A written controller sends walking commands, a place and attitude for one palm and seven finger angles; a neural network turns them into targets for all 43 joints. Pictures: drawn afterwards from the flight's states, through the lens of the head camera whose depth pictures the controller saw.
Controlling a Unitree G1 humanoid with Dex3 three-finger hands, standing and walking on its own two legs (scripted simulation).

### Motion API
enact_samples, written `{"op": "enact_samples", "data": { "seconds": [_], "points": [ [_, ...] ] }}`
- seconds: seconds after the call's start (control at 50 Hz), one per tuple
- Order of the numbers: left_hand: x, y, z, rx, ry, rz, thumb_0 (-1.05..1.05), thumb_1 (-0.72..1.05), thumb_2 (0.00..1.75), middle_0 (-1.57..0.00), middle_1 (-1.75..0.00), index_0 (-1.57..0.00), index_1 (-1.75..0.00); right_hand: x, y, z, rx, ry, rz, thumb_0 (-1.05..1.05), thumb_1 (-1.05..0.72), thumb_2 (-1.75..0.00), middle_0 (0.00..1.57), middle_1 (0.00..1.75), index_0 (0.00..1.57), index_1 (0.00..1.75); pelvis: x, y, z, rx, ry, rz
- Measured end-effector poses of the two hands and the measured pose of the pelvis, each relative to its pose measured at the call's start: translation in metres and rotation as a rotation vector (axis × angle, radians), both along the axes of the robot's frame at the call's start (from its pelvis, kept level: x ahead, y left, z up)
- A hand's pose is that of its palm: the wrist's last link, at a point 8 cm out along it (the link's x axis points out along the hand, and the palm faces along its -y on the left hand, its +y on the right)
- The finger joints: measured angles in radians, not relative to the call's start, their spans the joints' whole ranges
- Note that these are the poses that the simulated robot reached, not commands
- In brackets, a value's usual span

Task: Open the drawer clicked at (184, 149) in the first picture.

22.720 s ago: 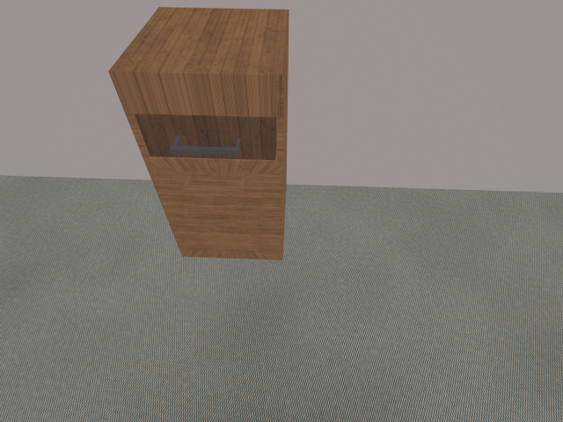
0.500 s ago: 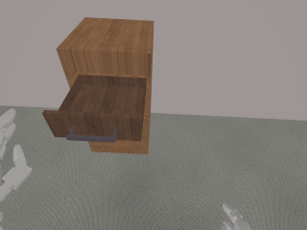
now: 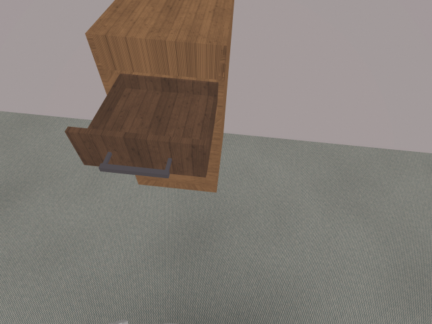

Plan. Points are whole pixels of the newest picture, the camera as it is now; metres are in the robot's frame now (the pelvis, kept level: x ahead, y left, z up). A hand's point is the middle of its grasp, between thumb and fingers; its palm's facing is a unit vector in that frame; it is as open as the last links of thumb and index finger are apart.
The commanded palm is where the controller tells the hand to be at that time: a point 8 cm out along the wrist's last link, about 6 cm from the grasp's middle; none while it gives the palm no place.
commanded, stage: let the arm hang, fingers relaxed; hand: left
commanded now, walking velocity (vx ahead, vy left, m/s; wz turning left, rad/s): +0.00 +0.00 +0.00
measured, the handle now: (136, 165) +0.53 +0.24 -0.12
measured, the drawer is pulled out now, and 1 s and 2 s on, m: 0.30 0.30 0.30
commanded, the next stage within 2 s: look to check the result in 0.76 s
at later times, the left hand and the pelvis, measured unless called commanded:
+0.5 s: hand out of the picture +0.00 +0.18 -0.16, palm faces +0.02 -0.98 -0.19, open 7.4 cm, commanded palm none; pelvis +0.00 +0.01 +0.02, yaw -1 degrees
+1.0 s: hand out of the picture +0.01 +0.16 -0.16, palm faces +0.02 -0.99 -0.17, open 7.4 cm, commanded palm none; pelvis +0.01 +0.01 +0.02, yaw -1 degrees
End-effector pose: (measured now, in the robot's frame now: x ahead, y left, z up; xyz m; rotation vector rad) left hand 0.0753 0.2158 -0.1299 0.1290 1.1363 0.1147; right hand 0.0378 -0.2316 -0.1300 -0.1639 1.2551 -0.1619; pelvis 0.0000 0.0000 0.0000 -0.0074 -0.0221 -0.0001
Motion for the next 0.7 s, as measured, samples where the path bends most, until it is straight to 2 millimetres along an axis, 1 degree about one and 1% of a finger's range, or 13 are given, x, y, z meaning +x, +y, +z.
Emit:
{"op": "enact_samples", "data": {
  "seconds": [0.08,0.14,0.2,0.26,0.34,0.46,0.56,0.7],
  "points": [
    [-0.034,0.017,-0.005,0.022,0.11,0.038,-0.04,0.98,0.9,-0.21,-0.3,-0.21,-0.3,-0.026,0.003,0.003,-0.011,0.105,-0.005,0.0,-0.91,-0.9,0.2,0.3,0.2,0.3,0.0,0.001,0.005,-0.014,0.008,0.007],
    [-0.055,0.025,-0.004,0.038,0.193,0.052,-0.03,0.96,0.9,-0.21,-0.3,-0.2,-0.3,-0.039,0.009,0.006,-0.008,0.14,-0.015,0.0,-0.91,-0.9,0.2,0.3,0.2,0.3,0.0,0.002,0.01,-0.005,0.011,-0.002],
    [-0.069,0.029,-0.001,0.048,0.247,0.057,-0.02,0.94,0.9,-0.21,-0.3,-0.2,-0.3,-0.046,0.016,0.005,0.006,0.156,-0.024,0.0,-0.91,-0.9,0.2,0.3,0.2,0.3,0.0,0.004,0.013,-0.001,0.009,-0.006],
    [-0.078,0.03,0.002,0.054,0.274,0.059,-0.01,0.93,0.9,-0.2,-0.3,-0.2,-0.3,-0.047,0.022,0.002,0.026,0.157,-0.029,0.0,-0.91,-0.9,0.2,0.3,0.2,0.3,0.0,0.006,0.015,0.001,0.003,-0.008],
    [-0.082,0.026,0.005,0.053,0.284,0.059,0.0,0.92,0.9,-0.2,-0.3,-0.2,-0.3,-0.046,0.029,-0.003,0.048,0.15,-0.03,0.0,-0.91,-0.9,0.2,0.3,0.2,0.3,0.0,0.008,0.016,0.004,-0.004,-0.009],
    [-0.08,0.015,0.004,0.034,0.279,0.051,0.0,0.91,0.9,-0.2,-0.3,-0.2,-0.3,-0.048,0.031,-0.005,0.063,0.151,-0.039,0.01,-0.92,-0.9,0.2,0.3,0.2,0.3,0.001,0.008,0.016,0.007,-0.008,-0.013],
    [-0.076,0.004,0.001,0.013,0.275,0.042,0.0,0.91,0.9,-0.2,-0.3,-0.2,-0.3,-0.053,0.032,-0.005,0.065,0.161,-0.051,0.0,-0.91,-0.9,0.2,0.3,0.2,0.3,0.002,0.007,0.016,0.008,-0.008,-0.016],
    [-0.076,0.0,-0.001,0.007,0.284,0.043,0.0,0.91,0.9,-0.2,-0.3,-0.2,-0.3,-0.063,0.034,-0.004,0.067,0.191,-0.068,0.0,-0.91,-0.9,0.2,0.3,0.2,0.3,0.005,0.005,0.016,0.008,-0.006,-0.018]
  ]
}}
